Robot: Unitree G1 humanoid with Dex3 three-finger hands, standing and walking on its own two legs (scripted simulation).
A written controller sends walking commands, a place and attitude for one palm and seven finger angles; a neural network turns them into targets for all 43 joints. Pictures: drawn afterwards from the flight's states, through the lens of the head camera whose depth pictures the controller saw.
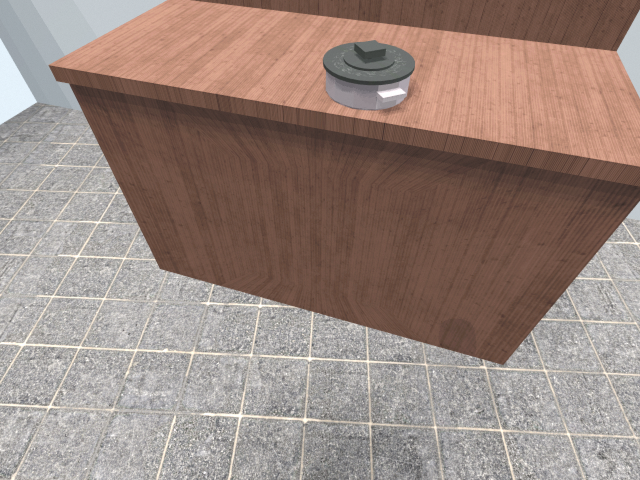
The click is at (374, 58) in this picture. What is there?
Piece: lid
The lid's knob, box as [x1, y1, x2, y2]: [354, 40, 385, 58]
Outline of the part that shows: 385,48 375,40 355,43 354,50 363,58 384,55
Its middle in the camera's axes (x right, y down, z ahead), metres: +0.10 -0.39 +0.79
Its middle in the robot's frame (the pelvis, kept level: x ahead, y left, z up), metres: +0.88 -0.05 +0.15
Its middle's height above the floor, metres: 0.93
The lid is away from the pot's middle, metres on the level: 0.00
